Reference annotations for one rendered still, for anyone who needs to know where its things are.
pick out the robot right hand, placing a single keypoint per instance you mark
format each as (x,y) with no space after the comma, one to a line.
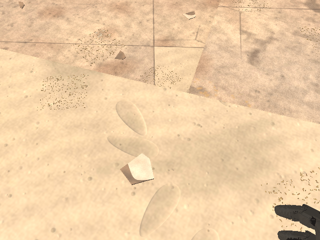
(304,214)

